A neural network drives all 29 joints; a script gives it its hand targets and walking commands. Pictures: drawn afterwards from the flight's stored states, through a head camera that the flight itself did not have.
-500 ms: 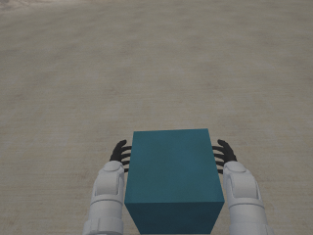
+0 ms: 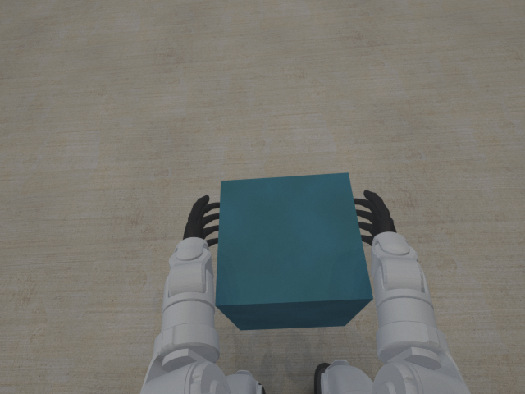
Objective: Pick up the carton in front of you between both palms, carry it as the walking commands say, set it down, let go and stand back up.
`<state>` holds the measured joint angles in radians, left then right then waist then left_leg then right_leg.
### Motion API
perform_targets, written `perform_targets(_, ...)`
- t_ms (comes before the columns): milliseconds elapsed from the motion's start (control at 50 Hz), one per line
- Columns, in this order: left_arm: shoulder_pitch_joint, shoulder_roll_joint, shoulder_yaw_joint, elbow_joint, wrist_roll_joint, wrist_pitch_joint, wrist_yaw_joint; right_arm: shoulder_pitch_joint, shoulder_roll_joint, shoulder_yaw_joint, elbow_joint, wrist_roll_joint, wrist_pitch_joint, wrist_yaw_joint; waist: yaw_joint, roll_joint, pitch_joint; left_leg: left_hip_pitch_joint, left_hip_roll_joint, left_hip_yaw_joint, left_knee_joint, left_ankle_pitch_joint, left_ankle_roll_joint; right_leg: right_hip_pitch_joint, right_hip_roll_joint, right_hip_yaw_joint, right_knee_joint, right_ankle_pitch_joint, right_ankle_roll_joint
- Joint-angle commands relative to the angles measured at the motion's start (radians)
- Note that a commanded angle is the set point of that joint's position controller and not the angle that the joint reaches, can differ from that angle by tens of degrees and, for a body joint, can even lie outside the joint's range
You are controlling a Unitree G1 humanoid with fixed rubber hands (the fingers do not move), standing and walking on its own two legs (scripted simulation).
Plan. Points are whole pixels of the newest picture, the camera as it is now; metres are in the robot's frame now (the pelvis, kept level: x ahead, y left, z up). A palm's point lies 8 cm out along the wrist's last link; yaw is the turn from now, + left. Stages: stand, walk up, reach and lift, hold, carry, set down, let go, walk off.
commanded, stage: set down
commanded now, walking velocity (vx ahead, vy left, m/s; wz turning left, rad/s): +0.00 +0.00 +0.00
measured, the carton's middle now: (288, 260) +0.34 +0.00 -0.10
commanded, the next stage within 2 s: none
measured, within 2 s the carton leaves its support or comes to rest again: rests again in 1.88 s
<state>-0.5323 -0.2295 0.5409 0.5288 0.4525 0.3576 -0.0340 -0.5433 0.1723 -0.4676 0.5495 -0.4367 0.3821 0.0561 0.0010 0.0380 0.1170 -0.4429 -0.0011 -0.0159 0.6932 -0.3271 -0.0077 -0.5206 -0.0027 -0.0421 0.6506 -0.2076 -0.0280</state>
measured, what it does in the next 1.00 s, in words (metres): lowers itself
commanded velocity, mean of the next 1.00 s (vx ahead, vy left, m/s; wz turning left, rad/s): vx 0.00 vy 0.00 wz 0.00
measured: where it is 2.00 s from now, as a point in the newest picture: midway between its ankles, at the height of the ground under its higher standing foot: outside the picture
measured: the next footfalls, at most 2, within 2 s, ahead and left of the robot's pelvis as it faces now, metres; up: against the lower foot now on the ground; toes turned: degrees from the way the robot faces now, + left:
none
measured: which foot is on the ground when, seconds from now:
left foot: down 0.00-1.00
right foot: down 0.00-1.00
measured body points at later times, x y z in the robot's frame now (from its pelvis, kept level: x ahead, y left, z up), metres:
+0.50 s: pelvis -0.03 +0.01 -0.13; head +0.19 -0.01 +0.26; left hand +0.39 +0.16 -0.20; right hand +0.41 -0.15 -0.21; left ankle +0.02 +0.13 -0.72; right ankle +0.08 -0.11 -0.72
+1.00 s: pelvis -0.05 +0.00 -0.26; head +0.24 -0.04 +0.08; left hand +0.43 +0.15 -0.36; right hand +0.45 -0.15 -0.38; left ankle +0.02 +0.13 -0.72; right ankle +0.07 -0.11 -0.72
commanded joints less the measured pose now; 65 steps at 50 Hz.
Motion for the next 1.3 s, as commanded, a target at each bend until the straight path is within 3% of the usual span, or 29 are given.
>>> perform_targets(0, -0.385, -0.626, -0.399, 0.056, -0.144, -0.139, -0.119, -0.383, 0.62, 0.392, 0.054, 0.137, -0.15, 0.122, 0.004, -0.032, -0.449, -0.24, -0.121, -0.043, -0.024, 0.184, 0.014, 0.256, 0.09, 0.119, 0.067, 0.283, -0.001)
perform_targets(80, -0.438, -0.708, -0.562, 0.044, -0.234, -0.256, -0.101, -0.452, 0.687, 0.558, 0.029, 0.216, -0.262, 0.118, 0.014, -0.043, -0.745, -0.363, -0.137, -0.038, 0.114, 0.282, -0.016, 0.216, 0.104, 0.125, 0.218, 0.402, 0.002)
perform_targets(160, -0.461, -0.704, -0.713, -0.025, -0.323, -0.314, -0.06, -0.472, 0.675, 0.676, -0.029, 0.282, -0.322, 0.092, -0.003, -0.056, -1.082, -0.495, -0.146, -0.039, 0.248, 0.387, -0.035, 0.199, 0.105, 0.129, 0.373, 0.574, 0.001)
perform_targets(220, -0.473, -0.707, -0.747, -0.041, -0.348, -0.307, -0.027, -0.493, 0.649, 0.705, -0.046, 0.306, -0.318, 0.083, -0.003, -0.062, -1.161, -0.507, -0.149, -0.037, 0.316, 0.385, -0.04, 0.022, 0.124, 0.1, 0.431, 0.473, 0.018)
perform_targets(320, -0.557, -0.748, -0.711, -0.001, -0.338, -0.245, -0.024, -0.557, 0.642, 0.645, 0.029, 0.287, -0.265, 0.098, -0.015, -0.038, -1.025, -0.653, -0.162, -0.022, 0.38, 0.109, -0.045, -0.273, 0.14, 0.066, 0.486, 0.135, 0.016)
perform_targets(420, -0.661, -0.792, -0.63, 0.064, -0.31, -0.176, -0.051, -0.662, 0.685, 0.572, 0.114, 0.263, -0.198, 0.128, -0.01, -0.036, -0.961, -0.814, -0.169, -0.004, 0.454, -0.035, -0.039, -0.439, 0.147, 0.048, 0.561, -0.016, 0.009)
perform_targets(560, -0.791, -0.79, -0.58, 0.102, -0.32, -0.149, -0.071, -0.786, 0.725, 0.553, 0.154, 0.267, -0.161, 0.134, 0.012, -0.074, -1.072, -0.977, -0.187, 0.021, 0.593, -0.032, -0.037, -0.539, 0.151, 0.049, 0.688, -0.001, 0.021)
perform_targets(840, -0.983, -0.712, -0.609, 0.086, -0.405, -0.144, -0.089, -0.94, 0.688, 0.59, 0.152, 0.314, -0.142, 0.082, 0.003, -0.108, -1.25, -1.307, -0.203, 0.079, 0.85, -0.043, -0.043, -0.588, 0.145, 0.066, 0.906, 0.059, 0.043)
perform_targets(920, -1.047, -0.698, -0.622, 0.088, -0.429, -0.137, -0.096, -0.989, 0.663, 0.584, 0.159, 0.32, -0.137, 0.072, -0.012, -0.1, -1.265, -1.399, -0.203, 0.09, 0.901, -0.068, -0.048, -0.578, 0.141, 0.066, 0.962, 0.06, 0.044)
perform_targets(1000, -1.07, -0.67, -0.575, 0.11, -0.415, -0.134, -0.087, -1.063, 0.656, 0.606, 0.162, 0.351, -0.136, 0.08, 0.03, -0.134, -1.271, -1.424, -0.202, 0.096, 0.951, -0.066, -0.039, -0.644, 0.14, 0.061, 1.016, 0.047, 0.051)
perform_targets(1060, -1.093, -0.651, -0.546, 0.125, -0.409, -0.135, -0.082, -1.101, 0.632, 0.609, 0.18, 0.363, -0.137, 0.087, 0.043, -0.159, -1.257, -1.452, -0.199, 0.096, 0.989, -0.066, -0.036, -0.69, 0.136, 0.057, 1.054, 0.048, 0.052)
perform_targets(1160, -1.161, -0.622, -0.535, 0.135, -0.425, -0.142, -0.08, -1.146, 0.572, 0.588, 0.229, 0.365, -0.148, 0.091, 0.027, -0.159, -1.226, -1.478, -0.193, 0.094, 1.048, -0.065, -0.039, -0.771, 0.126, 0.045, 1.116, 0.046, 0.046)
perform_targets(1280, -1.269, -0.594, -0.571, 0.136, -0.472, -0.156, -0.069, -1.208, 0.495, 0.57, 0.283, 0.381, -0.169, 0.1, -0.009, -0.104, -1.202, -1.457, -0.185, 0.093, 1.124, -0.055, -0.05, -0.863, 0.11, 0.032, 1.208, 0.044, 0.031)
